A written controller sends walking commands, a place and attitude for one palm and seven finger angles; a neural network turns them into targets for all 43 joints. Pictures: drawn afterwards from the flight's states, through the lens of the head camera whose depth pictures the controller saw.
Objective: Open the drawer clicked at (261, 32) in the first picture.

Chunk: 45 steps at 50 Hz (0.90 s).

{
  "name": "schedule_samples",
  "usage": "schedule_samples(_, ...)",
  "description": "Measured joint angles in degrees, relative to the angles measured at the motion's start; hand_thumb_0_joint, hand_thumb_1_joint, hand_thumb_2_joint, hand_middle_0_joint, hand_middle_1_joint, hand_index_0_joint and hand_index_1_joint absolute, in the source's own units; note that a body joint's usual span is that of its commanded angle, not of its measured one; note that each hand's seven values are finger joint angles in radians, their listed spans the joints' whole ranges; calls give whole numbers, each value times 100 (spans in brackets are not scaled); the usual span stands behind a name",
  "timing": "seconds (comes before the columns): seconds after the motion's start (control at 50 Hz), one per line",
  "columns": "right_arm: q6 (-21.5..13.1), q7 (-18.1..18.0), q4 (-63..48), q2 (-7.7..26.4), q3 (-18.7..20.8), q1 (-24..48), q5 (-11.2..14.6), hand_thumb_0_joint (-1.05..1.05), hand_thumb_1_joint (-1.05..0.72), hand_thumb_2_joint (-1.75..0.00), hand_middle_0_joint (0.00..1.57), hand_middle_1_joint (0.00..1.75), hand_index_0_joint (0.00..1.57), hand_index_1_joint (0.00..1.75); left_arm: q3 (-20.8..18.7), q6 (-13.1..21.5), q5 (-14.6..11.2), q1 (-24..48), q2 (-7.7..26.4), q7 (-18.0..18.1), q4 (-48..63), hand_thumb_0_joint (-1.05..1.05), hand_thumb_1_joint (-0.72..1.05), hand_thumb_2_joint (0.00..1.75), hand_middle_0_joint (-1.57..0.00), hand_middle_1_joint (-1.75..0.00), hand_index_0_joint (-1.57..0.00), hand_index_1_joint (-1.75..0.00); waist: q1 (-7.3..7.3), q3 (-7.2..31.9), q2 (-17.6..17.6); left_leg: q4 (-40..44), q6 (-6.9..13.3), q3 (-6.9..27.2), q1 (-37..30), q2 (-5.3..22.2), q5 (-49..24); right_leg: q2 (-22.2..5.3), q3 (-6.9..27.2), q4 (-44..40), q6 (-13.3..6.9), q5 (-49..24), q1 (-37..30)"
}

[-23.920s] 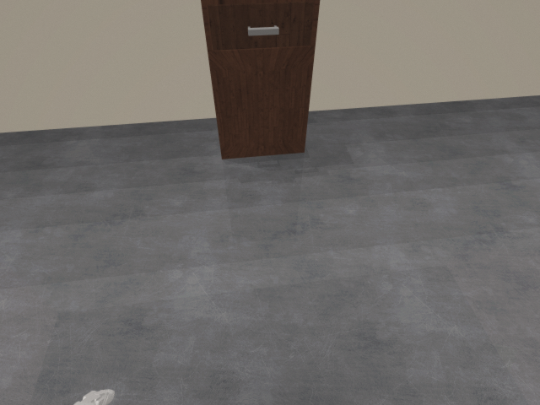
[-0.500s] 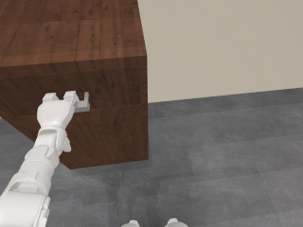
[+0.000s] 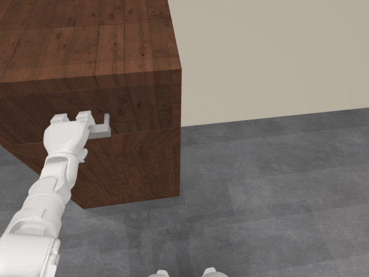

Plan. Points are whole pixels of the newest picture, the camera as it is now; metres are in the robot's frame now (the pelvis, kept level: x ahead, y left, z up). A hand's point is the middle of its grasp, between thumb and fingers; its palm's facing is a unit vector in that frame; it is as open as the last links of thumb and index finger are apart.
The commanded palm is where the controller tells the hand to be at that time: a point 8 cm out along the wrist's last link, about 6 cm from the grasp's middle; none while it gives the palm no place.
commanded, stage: close the thumb around the handle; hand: left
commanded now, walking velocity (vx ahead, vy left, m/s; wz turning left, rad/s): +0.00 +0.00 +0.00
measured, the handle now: (82, 126) +0.46 +0.26 +0.01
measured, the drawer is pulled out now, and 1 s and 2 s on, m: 0.00 0.06 0.18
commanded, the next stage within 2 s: pull the drawer open in 0.24 s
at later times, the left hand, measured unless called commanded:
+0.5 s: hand (77, 151) +0.40 +0.27 -0.01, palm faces -0.01 -0.05 -1.00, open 5.8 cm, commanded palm +0.37 +0.26 +0.04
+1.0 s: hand (75, 173) +0.34 +0.26 -0.02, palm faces -0.01 -0.06 -1.00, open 5.8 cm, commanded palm +0.31 +0.24 +0.04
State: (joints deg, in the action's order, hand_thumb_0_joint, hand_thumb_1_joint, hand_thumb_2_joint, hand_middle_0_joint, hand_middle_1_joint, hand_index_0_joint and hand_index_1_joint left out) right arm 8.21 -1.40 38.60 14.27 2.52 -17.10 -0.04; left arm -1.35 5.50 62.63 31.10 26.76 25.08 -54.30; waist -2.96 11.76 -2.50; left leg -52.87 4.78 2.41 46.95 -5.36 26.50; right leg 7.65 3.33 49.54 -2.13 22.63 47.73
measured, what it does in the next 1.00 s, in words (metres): stands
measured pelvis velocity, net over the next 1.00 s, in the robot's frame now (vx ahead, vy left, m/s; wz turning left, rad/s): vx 0.01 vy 0.01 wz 0.01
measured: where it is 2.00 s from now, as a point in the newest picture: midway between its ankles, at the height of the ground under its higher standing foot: outside the picture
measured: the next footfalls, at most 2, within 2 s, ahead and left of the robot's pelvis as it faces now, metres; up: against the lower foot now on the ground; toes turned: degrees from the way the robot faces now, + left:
none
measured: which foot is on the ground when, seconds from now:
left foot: down 0.00-1.00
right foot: down 0.00-1.00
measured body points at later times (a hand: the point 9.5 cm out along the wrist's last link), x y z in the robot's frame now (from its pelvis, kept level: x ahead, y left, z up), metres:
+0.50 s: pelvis -0.01 +0.02 +0.00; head +0.07 +0.02 +0.44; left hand +0.40 +0.27 +0.04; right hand +0.06 -0.25 -0.13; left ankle -0.03 +0.07 -0.69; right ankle +0.00 -0.10 -0.69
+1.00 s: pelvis +0.01 +0.01 +0.01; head +0.07 +0.01 +0.46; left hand +0.34 +0.26 +0.04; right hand +0.15 -0.24 -0.11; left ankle -0.03 +0.07 -0.69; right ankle +0.00 -0.10 -0.69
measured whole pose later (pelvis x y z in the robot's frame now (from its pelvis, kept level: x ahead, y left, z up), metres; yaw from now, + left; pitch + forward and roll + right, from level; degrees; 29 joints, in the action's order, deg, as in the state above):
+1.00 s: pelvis +0.01 +0.01 +0.01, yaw +1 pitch +17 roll -3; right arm 8.5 0.0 35.8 13.8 2.8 -12.6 0.4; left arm 4.6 -2.2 61.1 11.1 20.6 26.2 -32.3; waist 0.1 10.8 -3.2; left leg -49.5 5.5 2.7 39.1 -6.0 26.5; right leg 6.8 3.4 46.0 -1.5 23.0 39.6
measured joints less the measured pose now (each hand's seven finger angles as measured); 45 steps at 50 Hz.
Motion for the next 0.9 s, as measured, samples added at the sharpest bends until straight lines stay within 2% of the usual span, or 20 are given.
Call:
schedule_samples(0.1,5,44,37,10,36,-10,-16,1,-91,-90,21,30,20,30,15,34,46,-60,-58,133,98,0,58,76,-38,-131,-40,-131,14,0,-21,-66,29,-6,40,-21,17,-20,-3,47,35,21,26)
schedule_samples(0.16,11,73,59,7,40,18,-26,1,-91,-90,21,30,20,30,45,-13,70,-47,-101,215,90,0,68,80,-37,-132,-41,-133,12,0,-22,-102,47,-15,66,-31,22,-28,-1,73,56,27,46)
schedule_samples(0.42,22,121,15,-27,22,66,-10,0,-91,-90,21,30,20,30,204,-291,47,55,-226,197,25,0,69,78,-34,-134,-40,-134,-32,-49,-50,-67,91,-7,-5,-56,-32,-64,-8,-17,116,-29,-61)
schedule_samples(0.54,43,142,-21,-35,35,5,14,1,-91,-90,21,30,20,30,276,-384,-41,-156,-297,164,247,1,69,77,-33,-134,-39,-133,11,-56,-59,19,105,-22,-133,-50,-40,-63,18,-105,125,-44,-187)
schedule_samples(0.9,58,160,-212,-43,54,283,47,1,-91,-90,20,30,20,30,514,-688,-156,-1612,-549,105,1820,1,69,78,-31,-135,-40,-133,223,-76,-76,306,83,8,-658,-52,-16,-77,28,-344,87,5,-694)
